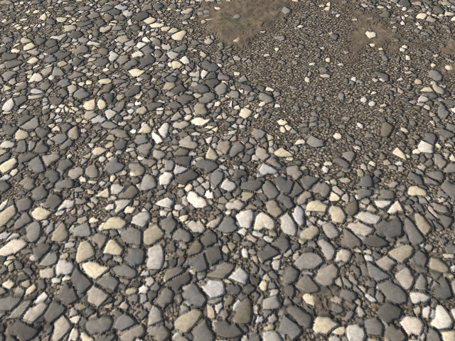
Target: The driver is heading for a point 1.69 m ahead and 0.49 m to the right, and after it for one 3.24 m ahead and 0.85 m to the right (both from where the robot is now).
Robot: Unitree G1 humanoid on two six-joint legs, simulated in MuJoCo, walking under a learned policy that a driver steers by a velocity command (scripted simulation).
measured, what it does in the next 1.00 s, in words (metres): walks ahead, turning right: right foot, then left foot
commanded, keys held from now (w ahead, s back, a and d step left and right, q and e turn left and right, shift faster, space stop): e+shift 0.74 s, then shift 0.12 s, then q+shift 0.14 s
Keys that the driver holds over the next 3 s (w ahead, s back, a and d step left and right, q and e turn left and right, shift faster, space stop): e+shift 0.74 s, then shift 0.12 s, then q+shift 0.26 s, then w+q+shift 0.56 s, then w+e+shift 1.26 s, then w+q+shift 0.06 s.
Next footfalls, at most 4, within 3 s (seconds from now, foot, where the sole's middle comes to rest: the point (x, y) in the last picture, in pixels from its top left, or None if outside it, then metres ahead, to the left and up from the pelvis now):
0.22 right None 0.42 -0.08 -0.76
0.74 left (240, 309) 0.56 0.04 -0.76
1.14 right None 0.36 -0.10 -0.76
1.66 left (242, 234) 0.81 0.04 -0.76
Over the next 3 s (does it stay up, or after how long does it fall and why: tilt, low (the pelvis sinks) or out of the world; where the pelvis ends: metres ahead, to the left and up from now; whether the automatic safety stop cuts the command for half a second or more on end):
stays up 1.78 -0.29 -0.03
